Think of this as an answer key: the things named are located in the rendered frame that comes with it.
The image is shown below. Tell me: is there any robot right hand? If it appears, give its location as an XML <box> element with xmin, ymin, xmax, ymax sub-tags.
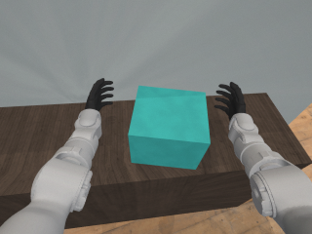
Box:
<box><xmin>214</xmin><ymin>82</ymin><xmax>247</xmax><ymax>121</ymax></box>

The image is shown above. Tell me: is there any left robot upper arm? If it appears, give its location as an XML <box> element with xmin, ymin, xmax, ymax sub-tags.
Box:
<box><xmin>0</xmin><ymin>158</ymin><xmax>93</xmax><ymax>234</ymax></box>

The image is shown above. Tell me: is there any pedestal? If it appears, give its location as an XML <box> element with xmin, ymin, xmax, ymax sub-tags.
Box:
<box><xmin>0</xmin><ymin>93</ymin><xmax>312</xmax><ymax>229</ymax></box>

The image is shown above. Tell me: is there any carton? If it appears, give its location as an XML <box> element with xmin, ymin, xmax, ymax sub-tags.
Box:
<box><xmin>128</xmin><ymin>85</ymin><xmax>211</xmax><ymax>170</ymax></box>

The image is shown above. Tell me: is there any right robot upper arm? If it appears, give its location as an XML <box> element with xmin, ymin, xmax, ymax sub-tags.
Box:
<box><xmin>250</xmin><ymin>165</ymin><xmax>312</xmax><ymax>234</ymax></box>

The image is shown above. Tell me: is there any robot right forearm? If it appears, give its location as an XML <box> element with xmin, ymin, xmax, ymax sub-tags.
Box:
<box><xmin>228</xmin><ymin>113</ymin><xmax>312</xmax><ymax>186</ymax></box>

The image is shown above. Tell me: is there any robot left hand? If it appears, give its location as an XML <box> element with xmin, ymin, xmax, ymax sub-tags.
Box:
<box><xmin>85</xmin><ymin>78</ymin><xmax>114</xmax><ymax>112</ymax></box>

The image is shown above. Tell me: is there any robot left forearm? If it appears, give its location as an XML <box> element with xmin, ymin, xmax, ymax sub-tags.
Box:
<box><xmin>30</xmin><ymin>108</ymin><xmax>102</xmax><ymax>201</ymax></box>

